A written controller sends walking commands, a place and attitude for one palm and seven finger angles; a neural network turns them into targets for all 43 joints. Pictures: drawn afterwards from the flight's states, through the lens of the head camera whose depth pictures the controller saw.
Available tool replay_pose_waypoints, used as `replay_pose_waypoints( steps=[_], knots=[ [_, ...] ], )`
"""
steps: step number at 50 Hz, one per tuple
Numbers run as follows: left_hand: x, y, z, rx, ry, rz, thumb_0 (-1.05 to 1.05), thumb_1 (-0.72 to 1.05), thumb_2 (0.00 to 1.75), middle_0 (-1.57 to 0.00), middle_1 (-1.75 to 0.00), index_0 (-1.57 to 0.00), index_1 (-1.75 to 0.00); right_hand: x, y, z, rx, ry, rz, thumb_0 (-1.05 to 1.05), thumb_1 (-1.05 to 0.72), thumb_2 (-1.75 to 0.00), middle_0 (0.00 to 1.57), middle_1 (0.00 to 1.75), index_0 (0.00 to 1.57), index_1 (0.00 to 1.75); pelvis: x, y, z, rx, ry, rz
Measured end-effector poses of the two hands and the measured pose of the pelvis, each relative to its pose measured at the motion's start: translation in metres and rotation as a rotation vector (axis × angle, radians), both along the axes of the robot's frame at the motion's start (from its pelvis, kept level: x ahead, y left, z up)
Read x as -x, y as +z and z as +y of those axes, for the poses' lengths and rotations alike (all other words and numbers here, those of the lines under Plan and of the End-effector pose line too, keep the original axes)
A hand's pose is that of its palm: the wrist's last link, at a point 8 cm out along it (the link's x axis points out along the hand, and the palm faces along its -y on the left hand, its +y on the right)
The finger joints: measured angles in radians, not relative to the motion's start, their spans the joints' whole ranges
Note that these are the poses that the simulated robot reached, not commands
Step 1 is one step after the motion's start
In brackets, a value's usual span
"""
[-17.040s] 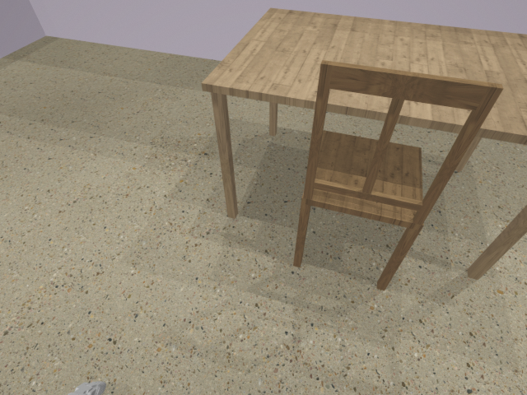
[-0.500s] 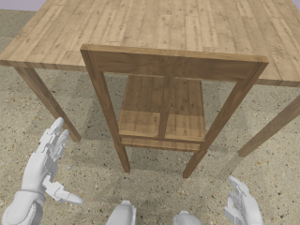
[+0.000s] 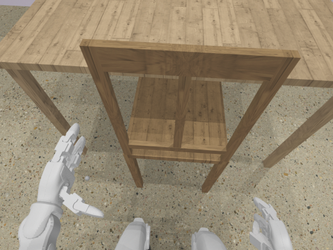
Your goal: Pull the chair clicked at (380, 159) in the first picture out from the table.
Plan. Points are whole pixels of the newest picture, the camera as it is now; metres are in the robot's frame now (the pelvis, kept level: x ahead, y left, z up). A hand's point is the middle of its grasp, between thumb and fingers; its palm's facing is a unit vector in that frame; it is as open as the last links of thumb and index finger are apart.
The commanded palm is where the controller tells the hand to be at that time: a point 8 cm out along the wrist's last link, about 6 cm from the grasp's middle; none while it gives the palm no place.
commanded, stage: aim the fingers beside a spindle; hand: left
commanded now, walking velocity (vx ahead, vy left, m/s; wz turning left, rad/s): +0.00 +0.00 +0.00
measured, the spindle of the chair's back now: (180, 118) +0.44 -0.02 +0.01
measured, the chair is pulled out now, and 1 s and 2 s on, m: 0.00 0.00 0.00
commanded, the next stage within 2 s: push the fingers through the gap in 1.36 s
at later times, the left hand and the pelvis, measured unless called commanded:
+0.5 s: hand (102, 169) +0.29 +0.16 +0.02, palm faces -0.06 -1.00 -0.04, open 16.9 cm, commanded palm +0.28 +0.21 +0.02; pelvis +0.00 +0.00 -0.01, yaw +0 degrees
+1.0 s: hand (108, 167) +0.30 +0.15 +0.00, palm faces -0.06 -1.00 -0.05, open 16.9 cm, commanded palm +0.29 +0.20 +0.01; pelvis -0.01 +0.00 -0.02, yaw -1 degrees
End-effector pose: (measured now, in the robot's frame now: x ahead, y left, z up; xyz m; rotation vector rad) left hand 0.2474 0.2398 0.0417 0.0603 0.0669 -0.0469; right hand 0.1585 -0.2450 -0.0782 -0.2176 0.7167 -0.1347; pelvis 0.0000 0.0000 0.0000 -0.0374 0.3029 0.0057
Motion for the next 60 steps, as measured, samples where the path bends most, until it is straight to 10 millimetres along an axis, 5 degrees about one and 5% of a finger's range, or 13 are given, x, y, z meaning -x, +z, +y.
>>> replay_pose_waypoints(
  steps=[36,60],
  knots=[
    [-0.042,-0.031,-0.03,0.02,-0.018,-0.009,-0.02,-0.49,0.3,-0.06,-0.08,-0.06,-0.08,0.007,-0.026,0.004,-0.002,0.016,0.093,0.01,-0.91,-0.9,0.2,0.3,0.2,0.3,0.004,-0.017,0.004,-0.002,-0.01,0.052],
    [-0.04,-0.038,-0.033,0.018,-0.016,-0.011,-0.02,-0.49,0.3,-0.06,-0.08,-0.06,-0.08,0.005,-0.034,0.002,-0.007,0.019,0.112,0.01,-0.91,-0.9,0.2,0.3,0.2,0.3,0.007,-0.023,0.002,-0.001,-0.009,0.061]
  ],
)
